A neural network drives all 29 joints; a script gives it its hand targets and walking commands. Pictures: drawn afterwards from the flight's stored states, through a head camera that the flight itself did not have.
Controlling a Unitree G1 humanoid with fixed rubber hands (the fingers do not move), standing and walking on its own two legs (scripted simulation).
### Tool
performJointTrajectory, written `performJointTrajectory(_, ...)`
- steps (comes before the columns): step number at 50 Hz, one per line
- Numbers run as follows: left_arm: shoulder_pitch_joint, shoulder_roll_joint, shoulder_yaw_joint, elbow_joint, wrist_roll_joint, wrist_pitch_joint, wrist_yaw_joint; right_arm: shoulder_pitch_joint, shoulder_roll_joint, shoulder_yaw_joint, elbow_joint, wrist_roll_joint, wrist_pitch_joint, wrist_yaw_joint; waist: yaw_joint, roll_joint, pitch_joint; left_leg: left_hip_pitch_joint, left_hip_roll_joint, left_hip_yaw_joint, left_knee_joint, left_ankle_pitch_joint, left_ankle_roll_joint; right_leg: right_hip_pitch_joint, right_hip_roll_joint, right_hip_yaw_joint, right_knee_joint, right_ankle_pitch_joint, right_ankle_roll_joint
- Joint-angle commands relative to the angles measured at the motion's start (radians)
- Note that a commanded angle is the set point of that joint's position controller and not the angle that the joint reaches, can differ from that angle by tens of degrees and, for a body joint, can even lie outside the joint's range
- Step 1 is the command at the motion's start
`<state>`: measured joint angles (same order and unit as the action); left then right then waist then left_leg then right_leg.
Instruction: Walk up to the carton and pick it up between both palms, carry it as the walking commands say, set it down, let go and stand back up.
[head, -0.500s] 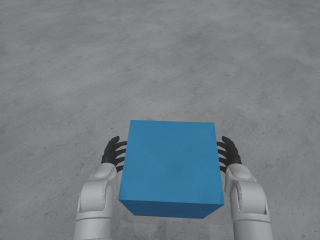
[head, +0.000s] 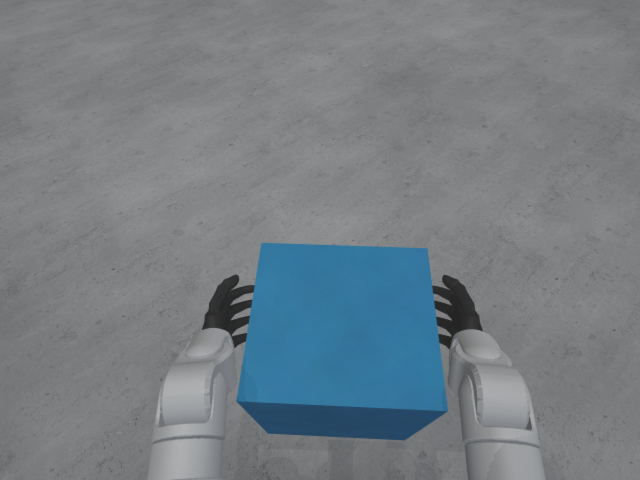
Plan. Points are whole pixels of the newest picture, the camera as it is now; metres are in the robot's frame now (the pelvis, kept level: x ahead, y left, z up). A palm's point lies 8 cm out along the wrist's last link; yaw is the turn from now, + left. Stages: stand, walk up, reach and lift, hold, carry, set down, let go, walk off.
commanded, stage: carry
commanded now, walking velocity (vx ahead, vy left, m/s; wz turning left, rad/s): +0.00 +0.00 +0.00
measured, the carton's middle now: (339, 350) +0.29 +0.00 -0.05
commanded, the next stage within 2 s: none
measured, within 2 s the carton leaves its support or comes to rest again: neither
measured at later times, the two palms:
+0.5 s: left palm (243, 272) +0.38 +0.14 +0.02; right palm (455, 270) +0.38 -0.16 +0.02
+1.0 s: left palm (264, 209) +0.51 +0.12 +0.02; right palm (449, 199) +0.52 -0.18 +0.03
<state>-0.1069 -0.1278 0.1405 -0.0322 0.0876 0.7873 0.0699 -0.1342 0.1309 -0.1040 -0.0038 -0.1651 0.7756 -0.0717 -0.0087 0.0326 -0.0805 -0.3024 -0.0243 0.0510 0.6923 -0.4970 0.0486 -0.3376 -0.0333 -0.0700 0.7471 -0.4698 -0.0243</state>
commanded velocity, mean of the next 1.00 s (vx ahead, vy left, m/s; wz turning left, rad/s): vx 0.00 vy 0.00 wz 0.00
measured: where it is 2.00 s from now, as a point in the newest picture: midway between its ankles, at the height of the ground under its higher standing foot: (353, 406)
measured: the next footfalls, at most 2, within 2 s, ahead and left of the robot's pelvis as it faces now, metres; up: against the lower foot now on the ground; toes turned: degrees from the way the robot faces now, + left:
right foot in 0.36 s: +0.05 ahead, -0.12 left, +0.00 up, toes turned -5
left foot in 0.62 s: +0.18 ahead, +0.09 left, +0.01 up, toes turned +3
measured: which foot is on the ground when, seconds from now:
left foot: down 0.00-0.44, up 0.46-0.60, down 0.62-1.00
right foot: down 0.00-0.22, up 0.24-0.34, down 0.36-0.62, up 0.64-0.78, down 0.80-1.00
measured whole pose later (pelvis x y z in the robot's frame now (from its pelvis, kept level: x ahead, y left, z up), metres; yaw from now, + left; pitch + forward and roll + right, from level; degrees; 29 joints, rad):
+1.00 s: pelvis +0.24 -0.03 +0.00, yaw +0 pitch +7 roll +2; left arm -0.09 -0.13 0.14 -0.02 0.09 0.76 0.06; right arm -0.13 0.13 -0.09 0.01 -0.17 0.76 -0.08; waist -0.01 -0.06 -0.07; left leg -0.32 -0.02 0.07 0.73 -0.44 0.05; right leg -0.26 -0.04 -0.06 0.75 -0.51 -0.03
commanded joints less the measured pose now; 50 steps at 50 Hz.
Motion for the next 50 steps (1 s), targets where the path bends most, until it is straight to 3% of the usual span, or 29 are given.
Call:
performJointTrajectory(1, -0.496, -0.744, -0.66, -0.136, -0.192, -0.051, -0.214, -0.473, 0.756, 0.622, -0.183, 0.222, -0.041, 0.188, 0.006, -0.067, -0.439, 0.191, 0.146, -0.076, 0.04, 1.226, 0.021, 0.232, -0.042, 0.029, -0.129, 0.845, -0.064)
performJointTrajectory(3, -0.438, -0.735, -0.636, -0.087, -0.186, -0.051, -0.218, -0.488, 0.753, 0.639, -0.204, 0.233, -0.041, 0.183, 0.02, -0.333, -0.463, -0.106, 0.052, 0.001, 0.165, 0.604, -0.029, 0.523, -0.178, 0.148, -0.051, 1.651, -0.126)
performJointTrajectory(4, -0.466, -0.759, -0.649, -0.09, -0.188, -0.058, -0.221, -0.49, 0.786, 0.657, -0.205, 0.244, -0.048, 0.188, 0.018, -0.438, -0.422, -0.271, 0.009, 0.02, 0.132, 0.159, -0.034, 0.63, -0.221, 0.196, -0.049, 1.791, -0.15)
performJointTrajectory(6, -0.49, -0.75, -0.642, -0.097, -0.172, -0.06, -0.219, -0.527, 0.778, 0.659, -0.229, 0.249, -0.055, 0.19, 0.022, -0.371, -0.395, -0.325, -0.009, 0.03, -0.033, 0.038, -0.031, 0.685, -0.219, 0.195, -0.045, 1.71, -0.14)
performJointTrajectory(7, -0.465, -0.751, -0.638, -0.081, -0.16, -0.056, -0.218, -0.507, 0.768, 0.636, -0.202, 0.238, -0.052, 0.193, 0.014, -0.288, -0.403, -0.213, -0.015, 0.047, -0.164, 0.124, -0.02, 0.595, -0.181, 0.131, -0.013, 1.578, -0.112)
performJointTrajectory(8, -0.508, -0.75, -0.644, -0.09, -0.166, -0.056, -0.216, -0.516, 0.762, 0.623, -0.173, 0.235, -0.053, 0.197, -0.001, -0.164, -0.399, 0.018, 0.01, 0.038, -0.231, 0.497, -0.001, 0.403, -0.135, 0.065, 0.036, 1.412, -0.07)
performJointTrajectory(10, -0.602, -0.726, -0.685, -0.2, -0.185, -0.059, -0.206, -0.429, 0.783, 0.6, -0.09, 0.231, -0.052, 0.202, -0.022, 0.255, -0.415, 0.495, 0.218, -0.2, -0.099, 1.637, 0.119, -0.139, 0.001, -0.027, 0.22, 0.316, 0.006)
performJointTrajectory(11, -0.539, -0.737, -0.691, -0.183, -0.184, -0.053, -0.205, -0.389, 0.773, 0.583, -0.09, 0.228, -0.05, 0.202, -0.02, 0.316, -0.37, 0.642, 0.263, -0.249, -0.089, 1.903, 0.154, -0.319, 0.065, -0.022, 0.208, -0.099, -0.002)
performJointTrajectory(13, -0.535, -0.702, -0.679, -0.139, -0.17, -0.054, -0.204, -0.378, 0.753, 0.554, -0.045, 0.21, -0.046, 0.202, -0.03, 0.258, -0.292, 0.703, 0.26, -0.24, -0.093, 1.825, 0.136, -0.452, 0.064, -0.02, 0.105, -0.119, -0.004)
performJointTrajectory(18, -0.468, -0.737, -0.653, -0.108, -0.178, -0.043, -0.208, -0.433, 0.741, 0.59, -0.134, 0.21, -0.03, 0.193, 0.003, 0.115, -0.289, 0.319, 0.192, -0.087, -0.055, 1.469, 0.052, -0.019, 0.045, -0.051, -0.142, 0.285, -0.041)
performJointTrajectory(19, -0.481, -0.736, -0.643, -0.089, -0.176, -0.04, -0.213, -0.475, 0.727, 0.601, -0.165, 0.211, -0.032, 0.192, 0.009, 0.056, -0.341, 0.202, 0.161, -0.056, 0.001, 1.264, 0.023, 0.149, -0.018, 0.028, -0.164, 0.662, -0.076)
performJointTrajectory(21, -0.483, -0.714, -0.619, -0.075, -0.173, -0.051, -0.215, -0.479, 0.738, 0.596, -0.13, 0.212, -0.036, 0.186, 0.04, -0.334, -0.442, -0.168, 0.031, 0.05, 0.359, 0.537, -0.06, 0.594, -0.223, 0.211, -0.071, 1.803, -0.218)
performJointTrajectory(22, -0.459, -0.71, -0.611, -0.064, -0.173, -0.06, -0.215, -0.494, 0.759, 0.632, -0.165, 0.231, -0.048, 0.186, 0.045, -0.52, -0.41, -0.413, -0.048, 0.05, 0.484, -0.076, -0.061, 0.77, -0.299, 0.294, -0.07, 2.12, -0.254)
performJointTrajectory(24, -0.46, -0.763, -0.64, -0.088, -0.185, -0.081, -0.222, -0.496, 0.792, 0.661, -0.226, 0.241, -0.075, 0.188, 0.056, -0.443, -0.342, -0.626, -0.034, 0.035, 0.425, -0.193, -0.024, 0.849, -0.244, 0.305, -0.099, 1.913, -0.181)
performJointTrajectory(27, -0.538, -0.753, -0.679, -0.156, -0.193, -0.092, -0.22, -0.455, 0.781, 0.627, -0.158, 0.232, -0.086, 0.193, 0.026, -0.165, -0.303, -0.394, -0.016, 0.044, 0.081, 0.012, -0.005, 0.635, -0.192, 0.212, -0.115, 1.572, -0.127)
performJointTrajectory(28, -0.546, -0.734, -0.68, -0.17, -0.181, -0.092, -0.219, -0.399, 0.768, 0.585, -0.1, 0.211, -0.078, 0.196, 0.005, -0.149, -0.325, -0.202, -0.025, 0.058, -0.1, 0.12, -0.005, 0.497, -0.155, 0.126, -0.069, 1.509, -0.094)
performJointTrajectory(29, -0.582, -0.721, -0.709, -0.242, -0.192, -0.092, -0.209, -0.373, 0.777, 0.58, -0.066, 0.224, -0.077, 0.2, -0.027, -0.048, -0.387, 0.041, -0.004, 0.058, -0.227, 0.429, 0.011, 0.361, -0.132, 0.045, 0.052, 1.318, -0.041)
performJointTrajectory(30, -0.589, -0.721, -0.731, -0.246, -0.189, -0.086, -0.206, -0.383, 0.779, 0.586, -0.074, 0.231, -0.081, 0.204, -0.042, 0.119, -0.439, 0.296, 0.106, -0.083, -0.201, 0.937, 0.067, 0.1, -0.074, 0.009, 0.216, 0.813, 0.016)
performJointTrajectory(31, -0.612, -0.71, -0.742, -0.269, -0.197, -0.074, -0.202, -0.418, 0.775, 0.59, -0.082, 0.248, -0.072, 0.204, -0.026, 0.376, -0.406, 0.434, 0.297, -0.327, -0.173, 1.652, 0.168, -0.1, 0.052, -0.028, 0.37, 0.054, 0.044)
performJointTrajectory(32, -0.62, -0.718, -0.754, -0.266, -0.209, -0.068, -0.201, -0.429, 0.774, 0.584, -0.113, 0.263, -0.067, 0.205, -0.017, 0.323, -0.407, 0.505, 0.324, -0.332, -0.131, 1.877, 0.192, -0.117, 0.072, 0.056, 0.379, -0.129, 0.007)
performJointTrajectory(34, -0.604, -0.694, -0.695, -0.153, -0.162, -0.07, -0.207, -0.446, 0.754, 0.555, -0.061, 0.214, -0.063, 0.205, -0.023, 0.183, -0.301, 0.438, 0.306, -0.291, -0.161, 1.639, 0.183, -0.179, 0.054, 0.07, 0.276, -0.138, -0.001)
performJointTrajectory(38, -0.555, -0.748, -0.708, -0.15, -0.195, -0.064, -0.216, -0.484, 0.757, 0.607, -0.16, 0.218, -0.065, 0.196, -0.001, 0.143, -0.317, 0.374, 0.237, -0.173, -0.063, 1.506, 0.107, -0.055, 0.014, 0.03, -0.145, 0.044, -0.002)
performJointTrajectory(39, -0.528, -0.741, -0.682, -0.124, -0.184, -0.057, -0.217, -0.474, 0.748, 0.599, -0.149, 0.206, -0.056, 0.193, 0.01, 0.103, -0.333, 0.31, 0.223, -0.13, -0.028, 1.434, 0.086, 0.048, 0.01, 0.019, -0.243, 0.216, -0.01)
performJointTrajectory(42, -0.517, -0.735, -0.647, -0.096, -0.194, -0.062, -0.226, -0.478, 0.755, 0.61, -0.155, 0.208, -0.048, 0.187, 0.003, -0.313, -0.404, -0.037, 0.07, 0.006, 0.099, 0.468, 0.001, 0.435, -0.178, 0.148, -0.127, 1.543, -0.094)
performJointTrajectory(44, -0.47, -0.752, -0.648, -0.087, -0.193, -0.063, -0.23, -0.517, 0.773, 0.656, -0.235, 0.237, -0.059, 0.181, 0.015, -0.429, -0.379, -0.278, -0.001, 0.03, 0.079, 0.027, -0.004, 0.637, -0.229, 0.218, -0.104, 1.806, -0.123)
performJointTrajectory(47, -0.522, -0.737, -0.652, -0.108, -0.18, -0.073, -0.228, -0.505, 0.781, 0.644, -0.179, 0.23, -0.07, 0.184, 0.012, -0.306, -0.358, -0.207, -0.029, 0.081, -0.061, 0.163, -0.005, 0.606, -0.178, 0.15, -0.043, 1.768, -0.082)
performJointTrajectory(48, -0.532, -0.744, -0.664, -0.131, -0.18, -0.077, -0.225, -0.488, 0.784, 0.638, -0.175, 0.228, -0.075, 0.191, 0.002, -0.226, -0.411, -0.053, -0.026, 0.088, -0.127, 0.392, 0.004, 0.506, -0.146, 0.09, 0.033, 1.744, -0.06)
performJointTrajectory(49, -0.544, -0.739, -0.685, -0.17, -0.186, -0.075, -0.216, -0.454, 0.772, 0.634, -0.152, 0.242, -0.077, 0.195, -0.02, -0.009, -0.464, 0.249, 0.039, 0.018, -0.115, 0.933, 0.04, 0.239, -0.094, 0.024, 0.203, 1.424, -0.012)
performJointTrajectory(50, -0.565, -0.735, -0.7, -0.191, -0.193, -0.076, -0.212, -0.398, 0.775, 0.637, -0.117, 0.247, -0.081, 0.196, -0.05, 0.282, -0.476, 0.581, 0.172, -0.146, -0.01, 1.687, 0.129, -0.141, -0.005, -0.041, 0.407, 0.741, 0.037)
